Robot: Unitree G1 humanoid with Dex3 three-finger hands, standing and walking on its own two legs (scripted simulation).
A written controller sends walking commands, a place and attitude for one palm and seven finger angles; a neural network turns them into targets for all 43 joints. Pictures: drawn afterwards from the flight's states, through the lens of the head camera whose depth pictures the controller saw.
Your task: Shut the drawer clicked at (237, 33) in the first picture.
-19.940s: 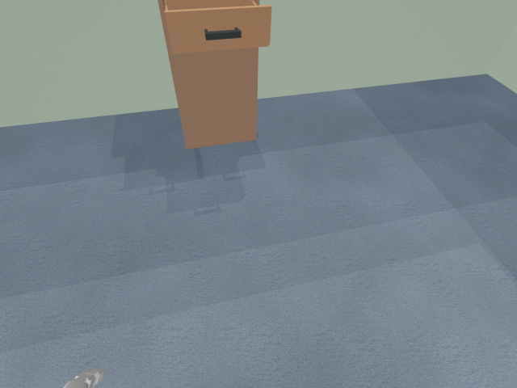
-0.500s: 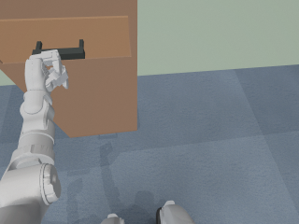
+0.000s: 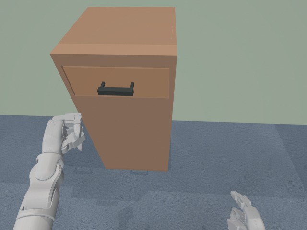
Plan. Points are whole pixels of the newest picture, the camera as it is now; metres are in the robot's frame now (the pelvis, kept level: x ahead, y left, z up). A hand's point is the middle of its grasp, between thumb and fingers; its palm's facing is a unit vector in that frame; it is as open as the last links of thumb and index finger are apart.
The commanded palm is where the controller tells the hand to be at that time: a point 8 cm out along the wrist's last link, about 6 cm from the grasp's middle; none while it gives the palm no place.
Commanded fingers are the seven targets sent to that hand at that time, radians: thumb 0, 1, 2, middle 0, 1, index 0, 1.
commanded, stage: draw the hand back to the body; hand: left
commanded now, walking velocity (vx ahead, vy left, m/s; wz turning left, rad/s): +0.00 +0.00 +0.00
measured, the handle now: (116, 87) +0.60 +0.18 +0.02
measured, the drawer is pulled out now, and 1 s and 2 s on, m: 0.00 0.00 0.00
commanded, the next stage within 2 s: step back with the hand held close in 0.74 s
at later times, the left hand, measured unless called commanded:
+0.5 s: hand (29, 177) +0.18 +0.24 +0.16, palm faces +0.37 -0.85 -0.37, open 3.3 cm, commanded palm +0.13 +0.28 +0.18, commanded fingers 0.00 0.90 0.90 -1.40 -1.60 -1.40 -1.60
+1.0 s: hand (14, 181) +0.17 +0.25 +0.18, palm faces +0.40 -0.81 -0.43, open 3.3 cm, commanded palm +0.11 +0.28 +0.19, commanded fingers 0.00 0.90 0.90 -1.40 -1.60 -1.40 -1.60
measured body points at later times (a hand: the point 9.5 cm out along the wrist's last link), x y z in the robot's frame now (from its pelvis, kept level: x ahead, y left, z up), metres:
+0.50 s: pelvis -0.02 +0.00 +0.01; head -0.04 -0.02 +0.46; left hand +0.16 +0.28 +0.18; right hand +0.16 -0.22 -0.08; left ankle -0.05 +0.11 -0.73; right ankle +0.00 -0.12 -0.73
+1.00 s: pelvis -0.02 +0.00 +0.01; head -0.03 -0.02 +0.46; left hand +0.14 +0.29 +0.20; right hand +0.15 -0.22 -0.07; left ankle -0.05 +0.11 -0.73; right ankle +0.00 -0.12 -0.73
